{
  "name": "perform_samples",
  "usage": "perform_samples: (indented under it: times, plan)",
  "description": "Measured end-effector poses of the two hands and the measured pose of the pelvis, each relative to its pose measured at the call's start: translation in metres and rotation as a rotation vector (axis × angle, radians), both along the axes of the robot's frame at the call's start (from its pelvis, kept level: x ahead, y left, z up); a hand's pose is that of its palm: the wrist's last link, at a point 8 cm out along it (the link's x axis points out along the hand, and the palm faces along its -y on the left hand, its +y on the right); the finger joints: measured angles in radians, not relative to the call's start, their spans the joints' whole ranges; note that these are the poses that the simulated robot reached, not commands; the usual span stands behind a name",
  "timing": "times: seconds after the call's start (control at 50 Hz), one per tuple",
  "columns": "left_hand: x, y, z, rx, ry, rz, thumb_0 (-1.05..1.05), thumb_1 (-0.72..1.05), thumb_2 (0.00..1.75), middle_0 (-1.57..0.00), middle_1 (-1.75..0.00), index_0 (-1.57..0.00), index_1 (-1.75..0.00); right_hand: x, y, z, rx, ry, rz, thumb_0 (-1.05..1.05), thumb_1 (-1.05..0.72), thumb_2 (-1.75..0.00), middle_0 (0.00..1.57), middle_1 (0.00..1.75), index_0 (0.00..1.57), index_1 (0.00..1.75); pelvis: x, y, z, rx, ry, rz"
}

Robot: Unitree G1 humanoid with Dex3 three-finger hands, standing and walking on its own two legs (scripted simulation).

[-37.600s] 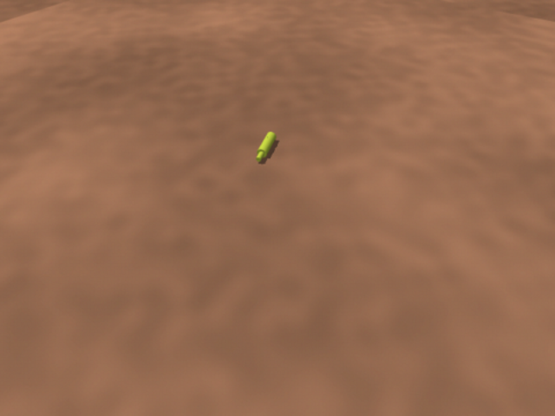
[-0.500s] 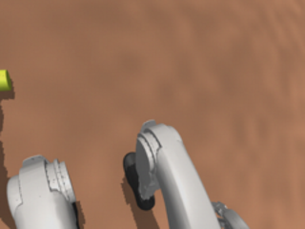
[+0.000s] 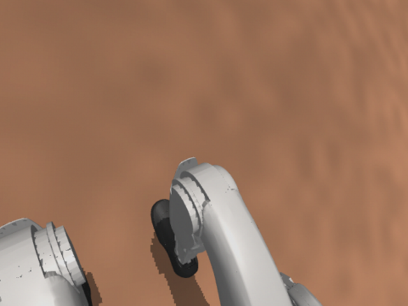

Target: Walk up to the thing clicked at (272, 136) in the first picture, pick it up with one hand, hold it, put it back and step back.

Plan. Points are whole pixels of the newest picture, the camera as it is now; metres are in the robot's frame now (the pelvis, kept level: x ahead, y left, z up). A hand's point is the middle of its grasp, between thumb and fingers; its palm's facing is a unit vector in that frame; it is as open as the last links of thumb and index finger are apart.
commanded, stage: rest palm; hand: left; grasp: from above
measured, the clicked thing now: out of the picture +0.51 +0.36 -0.29
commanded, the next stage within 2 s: close in 1.18 s
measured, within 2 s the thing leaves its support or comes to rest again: neither
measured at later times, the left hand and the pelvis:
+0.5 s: hand out of the picture +0.49 +0.33 -0.25, palm faces -0.48 -0.07 -0.87, open 14.1 cm; pelvis +0.00 +0.00 +0.00, yaw -1 degrees
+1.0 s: hand out of the picture +0.49 +0.32 -0.26, palm faces -0.49 -0.07 -0.87, open 13.8 cm; pelvis +0.00 +0.00 -0.01, yaw -2 degrees
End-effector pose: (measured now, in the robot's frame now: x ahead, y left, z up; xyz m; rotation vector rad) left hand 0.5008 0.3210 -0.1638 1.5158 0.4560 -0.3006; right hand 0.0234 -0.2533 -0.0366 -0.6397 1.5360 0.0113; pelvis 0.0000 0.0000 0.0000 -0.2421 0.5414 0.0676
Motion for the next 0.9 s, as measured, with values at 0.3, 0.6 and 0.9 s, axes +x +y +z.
perform_samples:
  times: [0.3, 0.6, 0.9]
  plan:
    - [-0.002, 0.009, -0.021, -0.01, 0.036, 0.032, 0.0, -0.54, 1.03, -0.11, -0.95, -0.09, -0.98, 0.017, -0.007, 0.005, -0.01, 0.011, 0.071, 0.0, -0.91, -0.9, 0.2, 0.3, 0.2, 0.3, 0.003, 0.001, 0.0, -0.013, -0.01, -0.004]
    - [-0.006, 0.004, -0.024, -0.028, 0.006, -0.01, 0.0, -0.52, 1.03, -0.11, -0.97, -0.09, -0.99, 0.021, -0.005, 0.008, -0.02, 0.012, 0.102, 0.0, -0.91, -0.9, 0.2, 0.3, 0.2, 0.3, 0.003, 0.002, -0.001, -0.026, -0.023, -0.01]
    - [-0.002, 0.002, -0.032, -0.005, 0.015, 0.032, 0.0, -0.5, 1.01, -0.12, -0.97, -0.11, -0.99, 0.011, 0.004, 0.001, 0.017, 0.007, 0.083, 0.0, -0.91, -0.9, 0.2, 0.3, 0.2, 0.3, 0.002, 0.003, -0.005, -0.026, -0.025, -0.016]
